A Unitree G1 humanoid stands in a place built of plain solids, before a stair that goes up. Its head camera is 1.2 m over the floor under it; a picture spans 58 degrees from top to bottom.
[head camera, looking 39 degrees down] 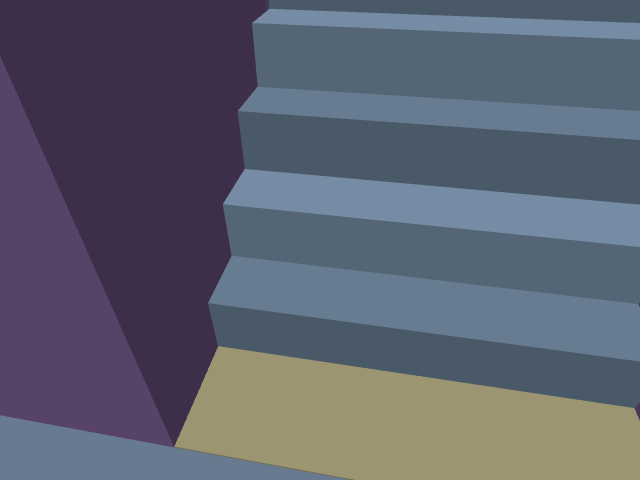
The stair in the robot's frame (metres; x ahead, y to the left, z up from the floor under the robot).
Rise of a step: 0.21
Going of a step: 0.23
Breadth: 1.30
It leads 10 degrees to the right of straight ahead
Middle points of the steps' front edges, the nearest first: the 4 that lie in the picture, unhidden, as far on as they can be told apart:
0.80 -0.30 0.21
1.02 -0.33 0.43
1.24 -0.37 0.64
1.46 -0.41 0.86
